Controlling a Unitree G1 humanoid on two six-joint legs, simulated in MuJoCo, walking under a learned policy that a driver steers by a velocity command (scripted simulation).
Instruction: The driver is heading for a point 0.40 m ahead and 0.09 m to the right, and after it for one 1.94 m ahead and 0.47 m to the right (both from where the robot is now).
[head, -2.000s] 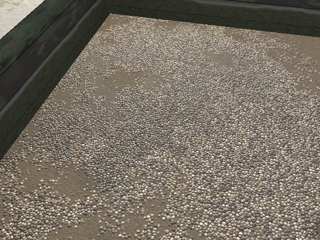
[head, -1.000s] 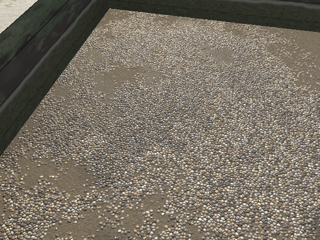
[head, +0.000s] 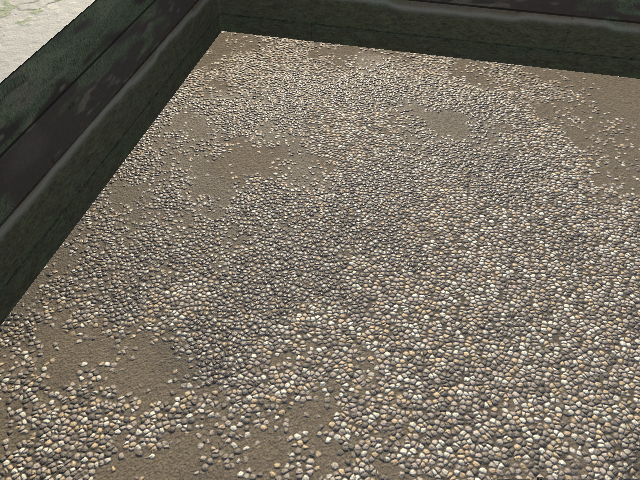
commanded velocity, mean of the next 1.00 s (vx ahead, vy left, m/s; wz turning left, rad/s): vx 0.50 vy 0.00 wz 0.00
